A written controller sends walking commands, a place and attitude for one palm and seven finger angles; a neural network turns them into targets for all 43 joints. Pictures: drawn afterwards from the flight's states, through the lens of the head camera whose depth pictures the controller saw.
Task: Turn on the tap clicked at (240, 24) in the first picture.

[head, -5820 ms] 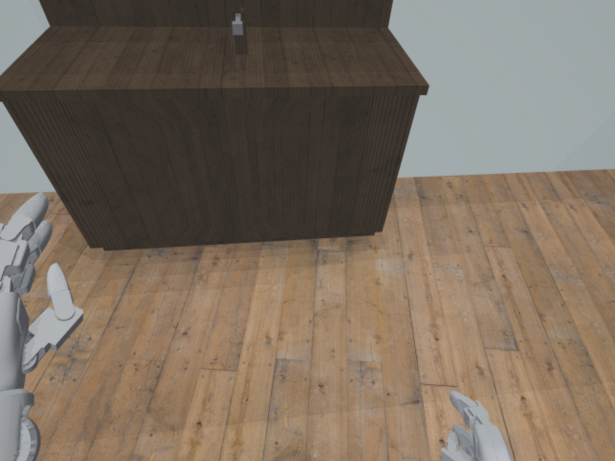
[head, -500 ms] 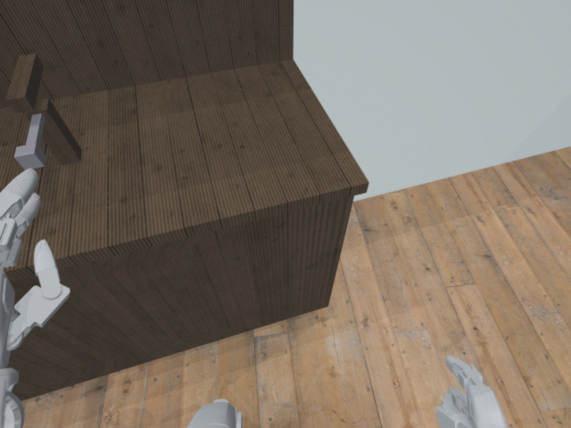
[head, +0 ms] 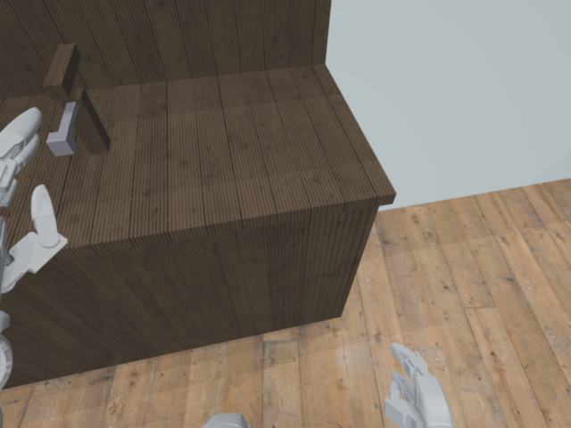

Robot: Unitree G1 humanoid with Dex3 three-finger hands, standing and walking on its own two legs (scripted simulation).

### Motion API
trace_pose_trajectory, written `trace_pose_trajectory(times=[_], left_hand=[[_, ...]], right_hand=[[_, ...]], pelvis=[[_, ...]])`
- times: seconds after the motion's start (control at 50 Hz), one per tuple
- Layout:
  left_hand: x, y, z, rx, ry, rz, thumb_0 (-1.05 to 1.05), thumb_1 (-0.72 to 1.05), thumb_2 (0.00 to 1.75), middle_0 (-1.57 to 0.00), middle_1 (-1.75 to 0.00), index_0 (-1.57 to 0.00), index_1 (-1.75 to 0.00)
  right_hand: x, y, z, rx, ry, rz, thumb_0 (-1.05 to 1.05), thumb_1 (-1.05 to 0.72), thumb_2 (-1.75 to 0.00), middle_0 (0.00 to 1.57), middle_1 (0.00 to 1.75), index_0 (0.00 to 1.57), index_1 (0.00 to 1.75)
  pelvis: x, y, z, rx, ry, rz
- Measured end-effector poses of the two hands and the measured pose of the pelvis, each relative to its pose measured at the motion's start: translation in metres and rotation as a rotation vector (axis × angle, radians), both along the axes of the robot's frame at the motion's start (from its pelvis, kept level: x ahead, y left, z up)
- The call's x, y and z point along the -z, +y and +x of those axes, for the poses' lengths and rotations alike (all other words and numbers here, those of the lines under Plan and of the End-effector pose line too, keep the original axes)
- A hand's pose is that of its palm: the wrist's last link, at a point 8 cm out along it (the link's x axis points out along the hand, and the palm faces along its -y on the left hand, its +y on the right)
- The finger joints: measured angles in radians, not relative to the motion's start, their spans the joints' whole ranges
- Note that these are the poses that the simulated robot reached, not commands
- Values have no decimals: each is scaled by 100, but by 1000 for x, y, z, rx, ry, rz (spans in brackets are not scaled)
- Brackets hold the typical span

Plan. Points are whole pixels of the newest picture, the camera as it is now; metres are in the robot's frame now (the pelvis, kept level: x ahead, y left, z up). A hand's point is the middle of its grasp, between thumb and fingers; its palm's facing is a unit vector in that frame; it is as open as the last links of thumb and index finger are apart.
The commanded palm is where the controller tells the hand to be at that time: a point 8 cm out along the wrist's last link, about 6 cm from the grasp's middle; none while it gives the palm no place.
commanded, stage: come to a stop and stand still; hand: left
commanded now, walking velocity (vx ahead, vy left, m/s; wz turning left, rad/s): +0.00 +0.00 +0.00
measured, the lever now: (61, 143) +0.45 +0.42 +0.11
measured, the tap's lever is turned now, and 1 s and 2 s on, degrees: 0 0 0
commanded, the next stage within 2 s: look again from close up in 1.18 s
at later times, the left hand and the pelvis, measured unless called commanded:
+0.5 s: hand (52, 254) +0.21 +0.25 +0.20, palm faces +0.44 -0.84 -0.31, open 7.4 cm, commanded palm +0.15 +0.27 +0.18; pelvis -0.02 +0.00 +0.01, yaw -3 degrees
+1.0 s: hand (55, 229) +0.25 +0.27 +0.19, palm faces +0.37 -0.86 -0.36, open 7.4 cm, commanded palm +0.19 +0.31 +0.18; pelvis +0.02 +0.04 +0.01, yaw -2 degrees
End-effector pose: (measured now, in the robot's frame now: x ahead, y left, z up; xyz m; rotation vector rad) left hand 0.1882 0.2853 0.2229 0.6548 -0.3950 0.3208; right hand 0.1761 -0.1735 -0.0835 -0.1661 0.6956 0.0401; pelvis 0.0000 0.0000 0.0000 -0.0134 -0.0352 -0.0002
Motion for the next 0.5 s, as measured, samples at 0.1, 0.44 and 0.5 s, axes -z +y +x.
trace_pose_trajectory(times=[0.1,0.44,0.5], left_hand=[[-24,31,14,-119,-85,-45,2,89,90,-22,-30,-21,-30],[41,3,-13,0,26,-256,2,89,90,-22,-30,-22,-30],[15,4,-15,9,-86,-220,2,89,90,-22,-30,-21,-30]], right_hand=[[5,-46,-22,61,35,-28,1,-90,-90,21,30,21,30],[-36,-86,-74,189,0,-212,1,-91,-90,20,30,20,30],[-34,-68,-63,150,-36,-165,1,-91,-90,20,30,20,30]], pelvis=[[-2,-11,-13,27,-11,17],[-7,-4,-24,64,-21,12],[-7,1,-24,58,-20,8]])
